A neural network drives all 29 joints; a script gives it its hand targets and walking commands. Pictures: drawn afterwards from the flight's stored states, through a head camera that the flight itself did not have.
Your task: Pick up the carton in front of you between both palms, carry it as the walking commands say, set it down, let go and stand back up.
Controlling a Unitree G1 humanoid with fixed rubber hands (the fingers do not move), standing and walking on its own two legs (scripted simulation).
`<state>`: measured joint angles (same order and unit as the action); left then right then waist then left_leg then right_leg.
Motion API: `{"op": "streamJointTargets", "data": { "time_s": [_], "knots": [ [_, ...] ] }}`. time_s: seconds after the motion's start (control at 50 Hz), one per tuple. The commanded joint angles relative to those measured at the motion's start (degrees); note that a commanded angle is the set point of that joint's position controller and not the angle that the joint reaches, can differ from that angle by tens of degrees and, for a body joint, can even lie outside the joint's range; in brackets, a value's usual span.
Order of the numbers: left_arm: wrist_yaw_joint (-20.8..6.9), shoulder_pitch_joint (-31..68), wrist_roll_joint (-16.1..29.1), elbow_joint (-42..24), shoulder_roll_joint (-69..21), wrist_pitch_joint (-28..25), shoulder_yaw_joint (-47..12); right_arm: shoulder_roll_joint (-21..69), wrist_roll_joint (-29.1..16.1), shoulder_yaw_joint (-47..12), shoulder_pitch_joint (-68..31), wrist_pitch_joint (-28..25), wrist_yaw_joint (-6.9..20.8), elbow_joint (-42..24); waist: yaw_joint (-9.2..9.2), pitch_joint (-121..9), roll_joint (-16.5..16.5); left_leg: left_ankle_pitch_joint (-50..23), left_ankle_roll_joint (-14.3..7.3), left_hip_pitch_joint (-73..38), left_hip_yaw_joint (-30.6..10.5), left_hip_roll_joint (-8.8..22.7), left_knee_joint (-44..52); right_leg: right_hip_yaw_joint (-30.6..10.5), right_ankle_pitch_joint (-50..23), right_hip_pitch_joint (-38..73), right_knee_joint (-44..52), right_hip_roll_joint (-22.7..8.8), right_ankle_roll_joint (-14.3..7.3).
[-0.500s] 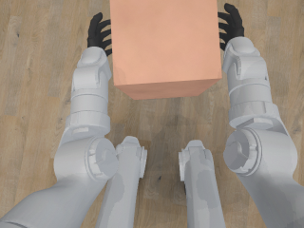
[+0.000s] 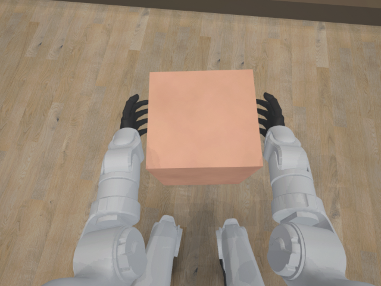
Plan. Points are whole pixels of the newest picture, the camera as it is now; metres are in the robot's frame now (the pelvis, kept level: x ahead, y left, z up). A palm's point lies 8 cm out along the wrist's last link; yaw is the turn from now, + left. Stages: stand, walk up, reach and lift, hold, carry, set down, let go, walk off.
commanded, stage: reach and lift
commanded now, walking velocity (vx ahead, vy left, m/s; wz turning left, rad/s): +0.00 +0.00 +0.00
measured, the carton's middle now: (201, 137) +0.45 +0.01 -0.11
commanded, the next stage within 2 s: hold in 1.80 s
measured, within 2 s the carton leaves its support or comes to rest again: neither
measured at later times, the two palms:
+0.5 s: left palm (99, 120) +0.38 +0.15 +0.11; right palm (311, 125) +0.39 -0.14 +0.11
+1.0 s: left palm (58, 112) +0.35 +0.15 +0.20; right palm (359, 126) +0.35 -0.15 +0.20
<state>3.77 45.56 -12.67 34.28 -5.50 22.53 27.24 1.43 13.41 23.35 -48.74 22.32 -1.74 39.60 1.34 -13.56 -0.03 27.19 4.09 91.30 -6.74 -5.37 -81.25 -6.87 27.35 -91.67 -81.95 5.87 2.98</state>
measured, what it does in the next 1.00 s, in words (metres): rises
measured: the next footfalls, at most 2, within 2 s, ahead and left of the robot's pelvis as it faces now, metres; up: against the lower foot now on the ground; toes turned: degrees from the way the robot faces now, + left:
none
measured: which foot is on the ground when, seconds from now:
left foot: down 0.00-1.00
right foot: down 0.00-1.00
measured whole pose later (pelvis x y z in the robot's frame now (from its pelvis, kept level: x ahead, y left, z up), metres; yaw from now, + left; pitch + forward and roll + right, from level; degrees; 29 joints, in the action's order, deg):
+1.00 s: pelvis +0.06 +0.01 +0.18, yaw +0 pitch -3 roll +0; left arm 0.1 17.4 -17.2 23.9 -9.3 35.1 16.6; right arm 9.1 17.2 16.4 -16.9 35.1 -0.4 23.9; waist 0.2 -2.4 0.1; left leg 12.9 1.2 11.1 -8.2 -2.3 -26.5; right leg -8.7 13.1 -11.2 -26.8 2.2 1.3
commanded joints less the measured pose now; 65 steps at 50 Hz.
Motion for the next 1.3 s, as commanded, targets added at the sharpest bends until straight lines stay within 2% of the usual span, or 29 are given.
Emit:
{"op": "streamJointTargets", "data": {
  "time_s": [0.0,0.22,0.46,0.62,0.74,0.84,0.92,1.06,1.28],
  "knots": [
    [-15.68,35.73,9.51,3.51,-60.5,-1.53,-33.58,64.03,-9.62,-29.52,-32.03,-1.99,14.3,1.75,-0.14,-45.73,1.63,-13.71,-1.62,-29.75,9.08,-4.59,11.63,8.35,-14.52,32.71,12.91,3.98,-1.2],
    [-16.03,23.64,8.54,2.16,-61.92,-2.4,-36.69,66.12,-9.14,-33.08,-20.82,-2.83,14.06,-1.72,-0.22,-37.76,0.9,-15.66,-2.46,-44.04,6.32,-3.46,24.22,5.47,-16.73,46.79,25.42,3.01,-1.6],
    [-16.42,8.56,8.23,-1.41,-61.78,-1.3,-40.84,65.8,-9.15,-37.54,-6.27,-1.74,14.31,-6.39,-0.64,-25.78,0.76,-24.41,-2.82,-63.51,3.51,-1.86,39.69,3.05,-24.81,64.21,40.56,1.26,-2.05],
    [-16.72,0.04,9.59,-6.54,-61.22,2.87,-45.08,64.73,-10.84,-41.04,2.33,2.46,14.79,-12.02,-1.03,-16.78,-0.15,-30.26,-2.52,-76.35,2.66,-0.98,49.92,2.78,-30.1,75.87,50.68,0.46,-1.93],
    [-17.07,-4.64,10.88,-11.51,-60.8,7.75,-47.06,63.42,-12.34,-43.55,6.13,7.48,15.12,-18.15,-1.28,-8.88,-0.57,-30.36,-2.6,-83.12,2.29,-0.5,56.61,2.6,-29.67,82.87,57.34,0.13,-1.66],
    [-17.8,-4.96,9.11,-10.26,-58.71,10.81,-42.82,62.14,-10.47,-39.6,6.57,10.63,15.82,-17.2,-1.2,0.73,0.16,-21.35,-3.06,-82.63,2.82,-0.28,59.95,3.13,-20.98,82.46,60.3,-0.08,-1.97],
    [-18.55,-0.25,8.47,-9.19,-59.16,10.98,-40.79,62.5,-9.73,-37.54,1.81,10.72,16.69,-15.95,-0.95,2.46,-0.02,-16.44,-3.39,-82.37,3.33,-0.06,59.98,3.5,-15.86,81.62,60.37,-0.3,-2.34],
    [-19.0,5.05,9.55,-10.61,-60.81,10.73,-42.47,64.15,-10.58,-39.1,-3.39,10.4,17.03,-17.11,-1.1,-2.39,-0.16,-17.14,-3.29,-84.28,3.56,-0.07,58.92,3.7,-16.48,83.3,59.58,-0.32,-2.36],
    [-18.85,2.14,9.2,-12.0,-59.22,11.96,-42.55,63.17,-10.39,-39.28,-0.25,11.85,16.57,-18.63,-1.16,-2.59,0.17,-21.57,-3.08,-86.35,3.64,-0.46,60.25,3.62,-21.56,86.08,60.91,-0.14,-1.9]
  ]
}}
